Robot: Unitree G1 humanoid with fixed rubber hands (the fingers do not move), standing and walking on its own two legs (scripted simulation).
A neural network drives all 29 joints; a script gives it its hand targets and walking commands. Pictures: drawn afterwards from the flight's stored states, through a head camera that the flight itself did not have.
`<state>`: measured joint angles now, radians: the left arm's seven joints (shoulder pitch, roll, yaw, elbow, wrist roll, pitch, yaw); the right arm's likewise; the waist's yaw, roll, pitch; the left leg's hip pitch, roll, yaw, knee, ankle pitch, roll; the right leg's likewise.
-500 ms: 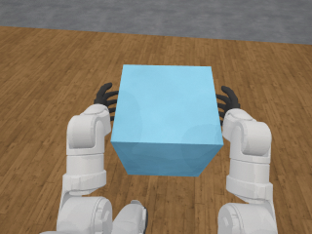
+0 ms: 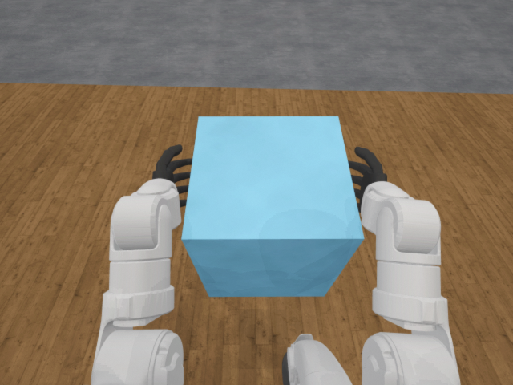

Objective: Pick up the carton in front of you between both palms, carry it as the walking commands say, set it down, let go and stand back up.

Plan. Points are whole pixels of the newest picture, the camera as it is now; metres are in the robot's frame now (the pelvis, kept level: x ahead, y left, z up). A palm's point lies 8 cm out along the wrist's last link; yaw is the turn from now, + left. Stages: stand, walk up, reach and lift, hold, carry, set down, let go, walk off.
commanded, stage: carry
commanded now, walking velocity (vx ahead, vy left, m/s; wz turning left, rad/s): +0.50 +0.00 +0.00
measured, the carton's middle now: (267, 215) +0.36 -0.02 +0.02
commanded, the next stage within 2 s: none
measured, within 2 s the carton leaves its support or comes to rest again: neither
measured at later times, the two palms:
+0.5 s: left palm (179, 97) +0.64 +0.15 +0.04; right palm (317, 94) +0.66 -0.15 +0.03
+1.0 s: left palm (194, 40) +0.96 +0.14 -0.02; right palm (300, 43) +0.94 -0.15 -0.01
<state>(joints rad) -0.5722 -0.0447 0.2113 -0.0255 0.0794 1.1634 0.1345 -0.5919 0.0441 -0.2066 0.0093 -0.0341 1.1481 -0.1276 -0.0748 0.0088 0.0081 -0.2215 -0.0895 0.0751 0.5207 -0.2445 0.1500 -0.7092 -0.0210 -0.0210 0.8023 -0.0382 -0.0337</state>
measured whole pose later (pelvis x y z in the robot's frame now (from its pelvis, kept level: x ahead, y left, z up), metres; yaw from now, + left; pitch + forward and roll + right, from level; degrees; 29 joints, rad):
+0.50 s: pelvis +0.30 -0.03 -0.05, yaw +2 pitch +6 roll +2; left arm -0.58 -0.03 0.20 0.07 0.03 1.14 0.12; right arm -0.56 0.05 -0.21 0.01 -0.07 1.16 -0.12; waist 0.06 -0.01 0.00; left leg -0.73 0.04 -0.01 0.92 -0.13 0.04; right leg -0.26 0.09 -0.08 0.53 -0.21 -0.14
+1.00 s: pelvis +0.60 +0.02 -0.11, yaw -1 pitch +6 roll -2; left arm -0.59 -0.03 0.20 0.07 0.07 1.18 0.13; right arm -0.59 0.02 -0.20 0.09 -0.03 1.16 -0.13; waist -0.07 0.01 -0.02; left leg -0.31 -0.09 0.08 0.56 -0.18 0.15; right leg -0.74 -0.05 0.02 1.00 -0.20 -0.02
